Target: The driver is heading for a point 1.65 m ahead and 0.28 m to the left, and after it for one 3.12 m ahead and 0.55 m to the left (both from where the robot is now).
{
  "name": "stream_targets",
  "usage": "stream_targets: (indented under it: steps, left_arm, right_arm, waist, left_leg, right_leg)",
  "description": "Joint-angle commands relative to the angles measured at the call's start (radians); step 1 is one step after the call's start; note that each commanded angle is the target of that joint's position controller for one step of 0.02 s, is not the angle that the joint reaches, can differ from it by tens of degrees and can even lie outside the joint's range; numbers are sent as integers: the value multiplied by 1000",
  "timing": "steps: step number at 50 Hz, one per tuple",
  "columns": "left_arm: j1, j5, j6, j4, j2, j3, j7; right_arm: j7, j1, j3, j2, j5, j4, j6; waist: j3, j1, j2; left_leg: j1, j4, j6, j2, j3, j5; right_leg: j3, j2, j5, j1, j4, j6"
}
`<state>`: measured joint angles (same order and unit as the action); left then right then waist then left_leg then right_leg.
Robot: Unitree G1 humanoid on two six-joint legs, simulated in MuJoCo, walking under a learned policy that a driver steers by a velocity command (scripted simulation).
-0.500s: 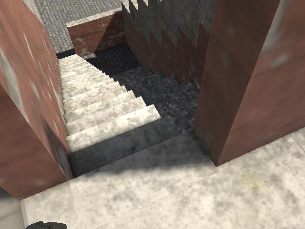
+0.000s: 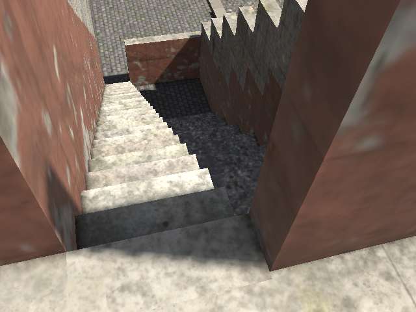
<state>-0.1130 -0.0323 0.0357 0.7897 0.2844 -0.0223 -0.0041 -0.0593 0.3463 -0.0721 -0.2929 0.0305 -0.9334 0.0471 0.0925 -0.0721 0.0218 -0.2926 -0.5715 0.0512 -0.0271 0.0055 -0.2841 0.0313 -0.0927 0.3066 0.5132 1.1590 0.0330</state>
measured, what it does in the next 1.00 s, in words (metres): steps to the left, turning left: right foot, then left foot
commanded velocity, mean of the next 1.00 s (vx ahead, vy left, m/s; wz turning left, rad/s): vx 0.06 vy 0.18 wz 0.36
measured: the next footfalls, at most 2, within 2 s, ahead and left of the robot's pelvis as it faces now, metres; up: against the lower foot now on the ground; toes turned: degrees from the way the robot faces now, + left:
right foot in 0.14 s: +0.11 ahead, -0.21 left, +0.00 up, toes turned +13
left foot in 0.66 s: -0.02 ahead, +0.17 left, +0.00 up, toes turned +34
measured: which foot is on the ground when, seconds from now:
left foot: down 0.00-0.14, up 0.16-0.64, down 0.66-1.00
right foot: up 0.00-0.12, down 0.14-0.64, up 0.66-1.00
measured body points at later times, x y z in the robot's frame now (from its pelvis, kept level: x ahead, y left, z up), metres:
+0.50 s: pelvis +0.01 -0.05 +0.00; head +0.06 -0.07 +0.45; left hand -0.12 +0.25 -0.08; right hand +0.32 -0.20 -0.10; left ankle -0.04 +0.09 -0.65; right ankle +0.07 -0.21 -0.74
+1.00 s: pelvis -0.04 +0.11 -0.01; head -0.01 +0.12 +0.44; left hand -0.05 +0.40 -0.13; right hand +0.12 -0.10 -0.14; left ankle -0.06 +0.15 -0.74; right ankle -0.04 +0.07 -0.67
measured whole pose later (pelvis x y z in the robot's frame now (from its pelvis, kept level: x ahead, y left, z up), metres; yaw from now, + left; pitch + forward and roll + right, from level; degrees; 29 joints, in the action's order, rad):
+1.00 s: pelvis -0.04 +0.11 -0.01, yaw +16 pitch +0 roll +2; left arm -0.24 -0.05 0.09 0.81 0.25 -0.09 -0.01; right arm -0.07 0.23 -0.02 -0.22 0.03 -0.80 0.03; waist 0.06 0.00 0.02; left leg -0.20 -0.46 0.13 0.04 -0.34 -0.29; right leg -0.14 0.01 0.44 0.49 1.07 -0.05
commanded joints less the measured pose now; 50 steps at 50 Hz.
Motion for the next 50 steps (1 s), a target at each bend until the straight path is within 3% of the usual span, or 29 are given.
stream_targets:
  steps: [1,3,4,6,7,8,9,10,11,13,15,20,21,25,26,27,30,31,32,33,34,35,36,37,38,40,43,45,50]
  left_arm:
    - [-63,-12,2,-52,14,3,-5]
    - [-17,16,25,-95,-25,24,-19]
    - [-9,18,24,-106,-6,17,-16]
    - [-103,-4,-5,-101,50,-2,20]
    - [-211,-8,-28,-70,137,-26,38]
    - [-195,-1,-35,-109,264,-40,46]
    - [-141,-5,-32,-128,304,-49,42]
    - [-96,-2,-34,-124,240,-39,51]
    - [-56,15,-36,-118,191,-33,62]
    - [-65,5,-40,-119,169,-38,71]
    - [-148,0,-46,-108,162,-47,66]
    - [-283,0,-49,-53,211,-89,80]
    - [-332,9,-43,-22,231,-100,88]
    - [-351,1,-36,13,261,-124,96]
    - [-336,-11,-37,17,291,-138,96]
    - [-325,-17,-38,29,305,-148,98]
    - [-271,-5,-29,34,326,-163,101]
    - [-247,10,-23,37,311,-159,100]
    - [-272,19,-21,54,252,-142,95]
    - [-351,1,-10,77,142,-114,76]
    - [-337,3,23,21,43,-83,72]
    - [-229,13,43,11,127,-98,70]
    - [-231,19,40,11,143,-106,60]
    - [-286,9,31,43,149,-111,54]
    - [-335,-10,26,75,153,-116,52]
    - [-361,-21,25,98,142,-116,48]
    - [-270,-14,36,52,94,-100,31]
    - [-216,-17,41,17,67,-87,14]
    - [-119,-8,49,-66,27,-69,-27]
  right_arm:
    - [13,-249,-32,-181,-8,169,-17]
    - [47,-129,-44,-171,-32,144,7]
    - [59,-122,-52,-187,-33,153,16]
    - [61,-170,-61,-200,-28,178,12]
    - [53,-153,-49,-130,-19,188,2]
    - [48,-85,-27,-8,-5,216,2]
    - [64,-87,-38,-107,9,240,11]
    - [81,-122,-55,-161,11,230,15]
    - [92,-128,-61,-169,2,226,24]
    - [115,-104,-66,-158,-6,214,30]
    - [126,-166,-60,-147,-7,244,41]
    - [167,-318,-38,-122,7,350,57]
    - [172,-319,-30,-90,20,356,50]
    - [188,-397,-11,-56,6,406,49]
    - [189,-412,-2,-36,-7,414,49]
    - [185,-404,3,-25,-8,411,49]
    - [163,-320,4,-13,-3,388,51]
    - [155,-234,0,-10,10,355,49]
    - [147,-110,-12,-30,25,294,44]
    - [153,-8,-27,-94,32,231,27]
    - [153,-38,-47,-261,22,260,19]
    - [144,-22,-28,-205,-4,235,10]
    - [126,-69,4,-132,-2,202,6]
    - [106,-143,16,-94,1,198,7]
    - [81,-205,24,-62,-1,209,1]
    - [55,-256,40,-10,2,235,-11]
    - [27,-220,44,5,5,228,-21]
    - [5,-170,37,-9,-1,213,-27]
    - [-22,-98,24,-45,1,187,-34]
  waist:
    - [-56,103,-93]
    - [-103,42,-239]
    - [-116,33,-265]
    - [-150,112,-230]
    - [-190,140,-93]
    - [-208,95,226]
    - [-233,88,301]
    - [-145,66,215]
    - [-95,37,169]
    - [-135,30,178]
    - [-155,64,169]
    - [-127,112,179]
    - [-114,104,190]
    - [-66,115,232]
    - [-58,121,236]
    - [-50,115,249]
    - [-61,85,309]
    - [-74,43,279]
    - [-124,0,169]
    - [-212,-36,-131]
    - [-225,-54,-445]
    - [-183,-106,-378]
    - [-119,-37,-352]
    - [-78,38,-305]
    - [-83,84,-274]
    - [-101,110,-212]
    - [-59,98,-138]
    - [-44,87,-96]
    - [-72,68,3]
  left_leg:
    - [-59,196,106,-57,190,153]
    - [-23,171,72,-33,187,212]
    - [-23,159,56,-30,211,213]
    - [-79,67,6,20,232,201]
    - [-202,-88,-32,95,176,53]
    - [-384,-359,-78,190,73,-396]
    - [-386,-471,-64,126,113,-390]
    - [-377,-554,-46,84,142,-286]
    - [-394,-574,-49,49,115,-190]
    - [-384,-695,-94,50,75,-129]
    - [-392,-754,-113,52,52,-105]
    - [-459,-678,-128,-1,57,-51]
    - [-458,-662,-129,-21,63,-52]
    - [-399,-485,-117,-69,25,-71]
    - [-312,-392,-113,-64,11,-92]
    - [-241,-311,-107,-47,-12,-112]
    - [-57,-93,-71,4,-96,-139]
    - [49,52,-45,14,-119,-46]
    - [237,157,-12,42,-132,-1]
    - [423,231,34,-52,5,24]
    - [373,279,157,-292,214,-23]
    - [228,334,185,-302,176,-54]
    - [155,321,149,-269,120,-54]
    - [123,310,103,-212,58,-39]
    - [130,297,87,-183,7,38]
    - [102,301,125,-191,-33,156]
    - [78,329,192,-256,-13,99]
    - [102,334,217,-309,8,120]
    - [241,291,195,-356,-41,400]
  right_leg:
    - [-29,20,-33,-55,-273,27]
    - [-65,-10,38,-161,-470,42]
    - [-89,-28,54,-207,-547,56]
    - [-83,1,-45,-383,-791,73]
    - [63,186,-19,-533,-869,51]
    - [439,559,-80,-568,-899,-41]
    - [575,640,-170,-434,-954,-158]
    - [469,576,-261,-392,-931,-172]
    - [315,500,-294,-384,-889,-146]
    - [107,411,-626,-442,-779,-114]
    - [35,433,-789,-467,-745,-128]
    - [24,523,-627,-515,-774,-174]
    - [12,535,-570,-518,-772,-159]
    - [-56,579,-470,-467,-804,-141]
    - [-85,556,-459,-393,-828,-136]
    - [-105,534,-466,-356,-832,-126]
    - [-116,499,-451,-294,-830,-99]
    - [-121,484,-416,-260,-791,-86]
    - [-162,420,-357,-186,-663,-66]
    - [-216,282,145,-56,-363,-51]
    - [-163,84,434,206,-142,-38]
    - [-18,92,387,170,-29,-70]
    - [26,89,318,149,-3,-96]
    - [22,103,228,115,-28,-97]
    - [-20,99,148,87,-4,-88]
    - [-78,103,112,38,60,-68]
    - [-99,125,114,57,30,-66]
    - [-92,143,122,71,9,-79]
    - [-94,170,152,68,-126,-91]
